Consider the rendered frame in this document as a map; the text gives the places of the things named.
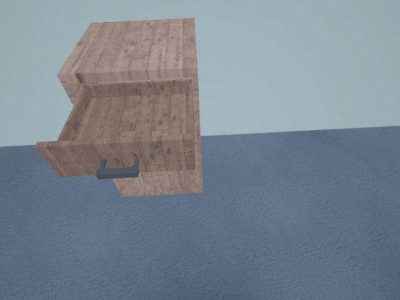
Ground cabinet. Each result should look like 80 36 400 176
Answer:
57 18 203 197

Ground drawer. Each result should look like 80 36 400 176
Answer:
34 79 196 177

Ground handle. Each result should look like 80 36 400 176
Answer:
96 157 139 179

